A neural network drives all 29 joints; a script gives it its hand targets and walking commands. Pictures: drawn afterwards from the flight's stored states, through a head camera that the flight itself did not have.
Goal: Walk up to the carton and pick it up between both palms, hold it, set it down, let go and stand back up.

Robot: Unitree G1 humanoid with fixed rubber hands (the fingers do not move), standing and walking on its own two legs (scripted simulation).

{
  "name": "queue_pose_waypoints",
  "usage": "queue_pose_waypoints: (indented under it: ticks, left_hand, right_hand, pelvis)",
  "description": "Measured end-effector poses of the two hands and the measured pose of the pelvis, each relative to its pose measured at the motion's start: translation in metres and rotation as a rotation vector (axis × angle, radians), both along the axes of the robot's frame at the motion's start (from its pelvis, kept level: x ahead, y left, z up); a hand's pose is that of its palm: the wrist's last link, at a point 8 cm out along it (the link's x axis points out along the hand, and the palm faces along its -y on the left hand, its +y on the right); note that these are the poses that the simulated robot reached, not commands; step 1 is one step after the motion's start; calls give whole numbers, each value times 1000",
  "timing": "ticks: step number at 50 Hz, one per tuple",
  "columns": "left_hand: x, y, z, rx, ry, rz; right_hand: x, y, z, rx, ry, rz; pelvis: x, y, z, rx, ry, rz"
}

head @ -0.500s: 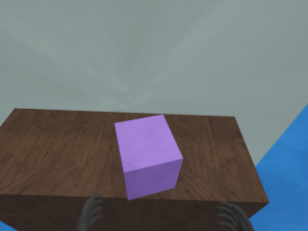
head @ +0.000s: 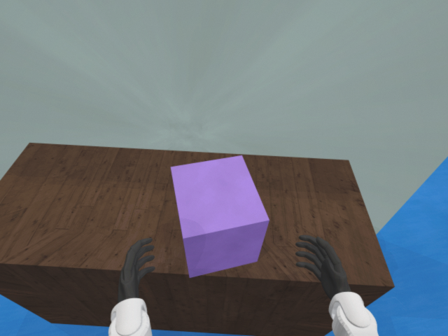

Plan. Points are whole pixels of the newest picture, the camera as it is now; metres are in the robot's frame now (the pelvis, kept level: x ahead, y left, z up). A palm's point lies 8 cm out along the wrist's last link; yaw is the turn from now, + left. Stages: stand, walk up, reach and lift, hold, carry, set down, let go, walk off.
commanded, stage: reach and lift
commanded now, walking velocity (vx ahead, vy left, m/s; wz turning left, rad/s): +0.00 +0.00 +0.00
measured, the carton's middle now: (215, 216) +0.40 +0.06 -0.07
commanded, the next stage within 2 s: none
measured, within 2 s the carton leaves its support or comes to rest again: neither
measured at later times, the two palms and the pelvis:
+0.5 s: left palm (132, 253) +0.26 +0.20 +0.01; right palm (320, 237) +0.32 -0.15 +0.00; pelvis +0.01 +0.00 +0.01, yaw +0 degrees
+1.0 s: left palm (128, 218) +0.31 +0.21 +0.04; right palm (308, 193) +0.39 -0.12 +0.04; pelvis +0.00 +0.00 +0.01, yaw +0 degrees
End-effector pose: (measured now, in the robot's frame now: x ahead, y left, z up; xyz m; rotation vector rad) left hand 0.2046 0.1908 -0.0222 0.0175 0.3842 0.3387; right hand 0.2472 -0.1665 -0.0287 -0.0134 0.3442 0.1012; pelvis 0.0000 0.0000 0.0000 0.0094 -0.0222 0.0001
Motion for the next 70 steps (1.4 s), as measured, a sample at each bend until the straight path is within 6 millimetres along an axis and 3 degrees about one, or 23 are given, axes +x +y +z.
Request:
queue_pose_waypoints:
  ticks: [19, 39, 54, 70]
  left_hand:
    - [38, 4, 21, -9, -13, 5]
    - [83, 14, 50, -22, -19, 9]
    - [110, 26, 66, -24, -41, 26]
    - [136, 28, 62, -9, -66, 38]
  right_hand:
    - [52, 17, 20, 4, -21, 7]
    - [119, 30, 58, -4, -63, 27]
    - [156, 46, 70, 5, -48, 59]
    - [190, 57, 75, -14, -51, 69]
  pelvis:
    - [6, -1, 5, -9, 34, 7]
    - [2, 3, 7, -12, 112, 0]
    - [-1, 5, 5, -15, 180, 4]
    - [-2, 5, 0, -18, 278, 17]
